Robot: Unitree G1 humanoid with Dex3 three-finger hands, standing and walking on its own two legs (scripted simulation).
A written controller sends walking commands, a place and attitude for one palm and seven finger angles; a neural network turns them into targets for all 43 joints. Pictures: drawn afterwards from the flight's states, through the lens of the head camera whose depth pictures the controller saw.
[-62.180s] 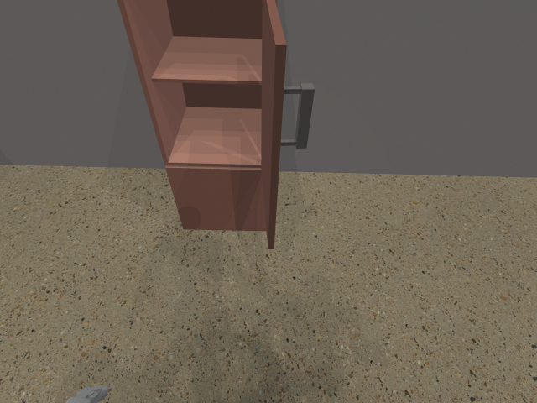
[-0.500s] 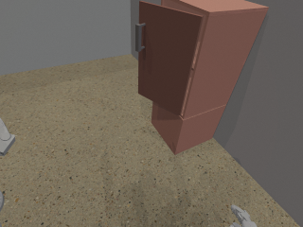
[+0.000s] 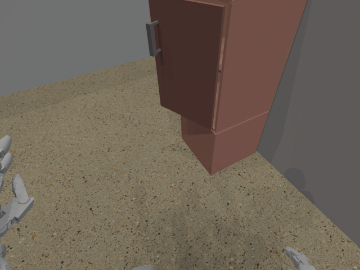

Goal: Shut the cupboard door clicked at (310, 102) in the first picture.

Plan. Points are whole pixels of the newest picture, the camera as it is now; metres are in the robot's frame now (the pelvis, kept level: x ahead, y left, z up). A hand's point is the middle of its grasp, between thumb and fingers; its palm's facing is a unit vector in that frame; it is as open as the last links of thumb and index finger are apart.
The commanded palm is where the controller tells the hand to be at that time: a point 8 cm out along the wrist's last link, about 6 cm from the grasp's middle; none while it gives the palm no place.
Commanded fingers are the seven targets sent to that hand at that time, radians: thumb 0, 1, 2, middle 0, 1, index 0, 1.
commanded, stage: stop stepping back and stand still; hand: left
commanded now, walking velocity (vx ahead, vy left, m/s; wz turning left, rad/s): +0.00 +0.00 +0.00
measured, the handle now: (154, 38) +1.04 +0.17 +0.08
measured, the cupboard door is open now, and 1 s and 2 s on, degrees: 24 24 24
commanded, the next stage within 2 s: let the arm hang, fingers relaxed in 1.06 s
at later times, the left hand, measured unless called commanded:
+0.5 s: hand (33, 181) +0.24 +0.28 +0.14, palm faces +0.39 -0.80 -0.45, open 7.4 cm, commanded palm +0.18 +0.32 +0.18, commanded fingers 0.00 0.90 0.90 -0.20 -0.30 -0.20 -0.30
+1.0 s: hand (12, 187) +0.22 +0.30 +0.15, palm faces +0.42 -0.80 -0.42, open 7.4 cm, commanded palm +0.16 +0.34 +0.18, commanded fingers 0.00 0.90 0.90 -0.20 -0.30 -0.20 -0.30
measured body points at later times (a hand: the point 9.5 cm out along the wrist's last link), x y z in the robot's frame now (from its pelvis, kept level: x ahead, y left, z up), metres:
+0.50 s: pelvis +0.04 +0.02 -0.01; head +0.05 +0.03 +0.44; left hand +0.21 +0.32 +0.17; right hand +0.19 -0.20 -0.10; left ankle +0.09 +0.14 -0.74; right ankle -0.02 -0.09 -0.74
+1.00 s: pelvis +0.02 +0.04 +0.00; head +0.02 +0.05 +0.45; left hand +0.19 +0.34 +0.18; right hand +0.18 -0.19 -0.09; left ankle +0.09 +0.14 -0.74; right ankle -0.02 -0.09 -0.74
